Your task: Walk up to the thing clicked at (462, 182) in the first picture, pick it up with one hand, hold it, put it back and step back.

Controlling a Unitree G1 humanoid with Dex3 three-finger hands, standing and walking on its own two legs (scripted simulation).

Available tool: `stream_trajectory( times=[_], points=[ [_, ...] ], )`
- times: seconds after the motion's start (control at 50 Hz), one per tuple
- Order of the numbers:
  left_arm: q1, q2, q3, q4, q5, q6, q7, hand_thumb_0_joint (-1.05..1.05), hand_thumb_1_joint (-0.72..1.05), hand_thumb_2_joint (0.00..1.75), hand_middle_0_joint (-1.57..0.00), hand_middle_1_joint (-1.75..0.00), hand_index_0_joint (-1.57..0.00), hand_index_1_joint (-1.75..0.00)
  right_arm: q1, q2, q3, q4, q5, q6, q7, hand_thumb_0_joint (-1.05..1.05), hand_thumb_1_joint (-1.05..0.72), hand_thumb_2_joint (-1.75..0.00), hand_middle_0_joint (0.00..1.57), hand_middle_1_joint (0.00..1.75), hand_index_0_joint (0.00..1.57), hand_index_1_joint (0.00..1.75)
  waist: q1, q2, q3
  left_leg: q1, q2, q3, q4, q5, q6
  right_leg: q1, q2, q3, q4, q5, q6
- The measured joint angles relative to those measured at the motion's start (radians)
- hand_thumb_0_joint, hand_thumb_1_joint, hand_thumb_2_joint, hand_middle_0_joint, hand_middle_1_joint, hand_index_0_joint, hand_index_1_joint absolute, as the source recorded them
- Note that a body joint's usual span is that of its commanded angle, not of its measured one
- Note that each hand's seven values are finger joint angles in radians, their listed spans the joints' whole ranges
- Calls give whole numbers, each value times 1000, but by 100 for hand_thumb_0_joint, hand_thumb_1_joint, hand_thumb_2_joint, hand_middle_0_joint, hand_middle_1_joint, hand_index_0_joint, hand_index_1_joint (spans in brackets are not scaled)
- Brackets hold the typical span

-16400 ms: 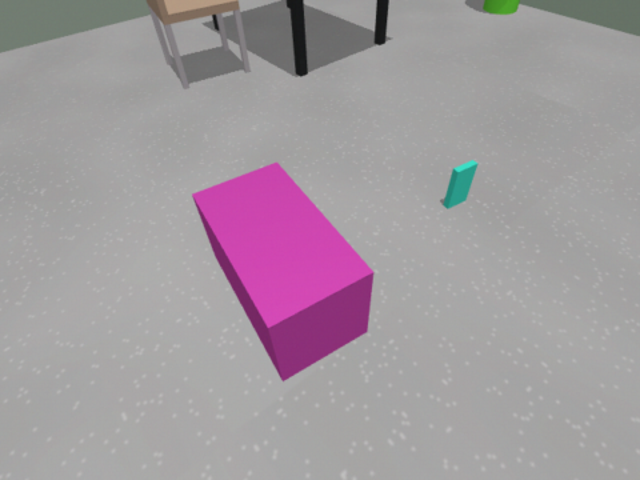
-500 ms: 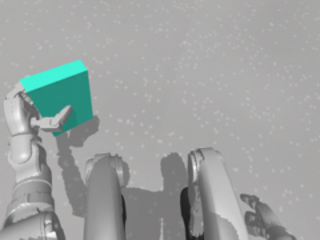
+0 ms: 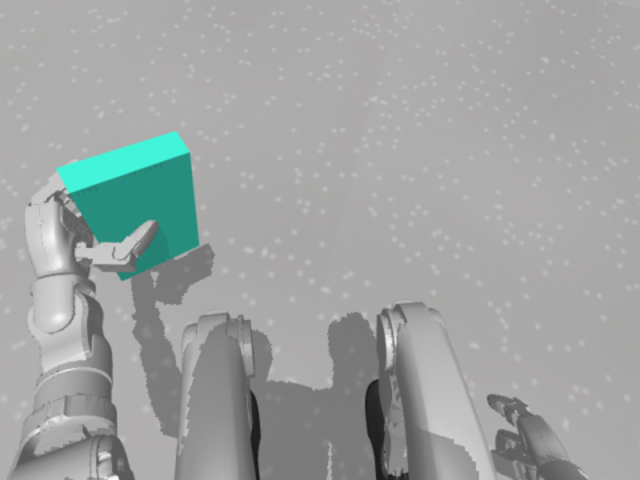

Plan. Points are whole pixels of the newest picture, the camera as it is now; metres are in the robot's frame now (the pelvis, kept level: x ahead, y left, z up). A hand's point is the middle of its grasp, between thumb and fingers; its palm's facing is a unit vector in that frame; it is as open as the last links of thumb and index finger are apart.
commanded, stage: lift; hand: left
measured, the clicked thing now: (145, 216) +0.43 +0.22 -0.03
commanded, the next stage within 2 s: hold in 1.90 s
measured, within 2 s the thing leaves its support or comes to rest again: neither
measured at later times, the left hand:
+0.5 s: hand (42, 172) +0.40 +0.24 +0.13, palm faces +0.23 -0.97 -0.04, open 7.9 cm
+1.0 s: hand out of the picture +0.40 +0.23 +0.28, palm faces +0.23 -0.97 -0.03, open 7.9 cm
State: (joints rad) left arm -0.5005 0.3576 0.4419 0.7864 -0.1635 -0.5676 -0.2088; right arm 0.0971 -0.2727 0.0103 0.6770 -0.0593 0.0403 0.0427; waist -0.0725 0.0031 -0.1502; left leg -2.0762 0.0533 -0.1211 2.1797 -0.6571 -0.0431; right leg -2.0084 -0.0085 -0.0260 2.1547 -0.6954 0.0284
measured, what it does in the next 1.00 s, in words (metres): rises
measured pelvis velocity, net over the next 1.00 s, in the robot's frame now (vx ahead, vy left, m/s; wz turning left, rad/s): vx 0.06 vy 0.01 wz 0.06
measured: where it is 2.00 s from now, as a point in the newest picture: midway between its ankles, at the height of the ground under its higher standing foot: (317, 464)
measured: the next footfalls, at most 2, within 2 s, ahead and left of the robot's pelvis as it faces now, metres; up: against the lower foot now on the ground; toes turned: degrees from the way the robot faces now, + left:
none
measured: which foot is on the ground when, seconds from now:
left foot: down 0.00-1.00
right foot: down 0.00-1.00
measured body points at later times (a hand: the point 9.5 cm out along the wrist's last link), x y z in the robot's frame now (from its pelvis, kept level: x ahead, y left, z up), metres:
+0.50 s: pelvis +0.02 +0.01 +0.12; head +0.19 +0.04 +0.54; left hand +0.38 +0.29 +0.14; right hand +0.21 -0.24 +0.00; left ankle +0.09 +0.14 -0.37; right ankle +0.09 -0.13 -0.37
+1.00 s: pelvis +0.06 +0.01 +0.25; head +0.16 +0.04 +0.69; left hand +0.39 +0.28 +0.29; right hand +0.22 -0.23 +0.14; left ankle +0.09 +0.14 -0.37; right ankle +0.09 -0.13 -0.37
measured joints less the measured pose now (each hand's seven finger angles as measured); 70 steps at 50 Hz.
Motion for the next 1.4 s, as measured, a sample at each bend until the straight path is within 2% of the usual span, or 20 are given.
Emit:
stream_trajectory(
  times=[0.18,0.32,0.64,0.76,0.94,1.4],
  points=[
    [83,-34,-48,-131,-16,61,29,3,-24,109,-92,-121,-91,-120,6,10,-12,-31,28,-11,-18,1,-93,-90,20,30,20,30,16,7,-27,86,6,13,-105,7,7,86,-3,-1,-108,10,0],
    [158,-64,-83,-260,-23,109,73,3,-23,109,-91,-121,-91,-120,1,17,-16,-57,51,-23,-35,1,-93,-90,20,30,20,30,28,7,-34,187,7,26,-212,12,12,188,-8,-2,-217,18,1],
    [300,-111,-192,-462,-28,234,163,3,-23,109,-91,-122,-90,-120,19,37,-19,-66,78,-48,-70,1,-93,-90,20,30,20,30,50,27,-38,555,9,49,-531,36,18,558,-19,-12,-544,48,2],
    [328,-126,-226,-463,-15,247,187,3,-24,109,-91,-121,-91,-120,50,47,-13,-60,77,-61,-78,1,-93,-90,20,30,20,30,47,25,-36,718,10,57,-664,58,20,722,-20,-16,-682,74,3],
    [323,-129,-246,-407,6,234,196,3,-24,109,-92,-120,-91,-119,89,50,-15,-49,68,-65,-70,1,-92,-90,20,30,20,30,42,18,-8,917,10,69,-827,98,22,920,-22,-17,-851,120,4],
    [336,-165,-281,-339,10,193,194,3,-24,109,-93,-120,-92,-118,117,60,-7,-24,56,-52,-67,1,-93,-90,20,30,20,30,51,16,50,1218,7,90,-1097,187,20,1213,-23,-14,-1114,209,2]
  ],
)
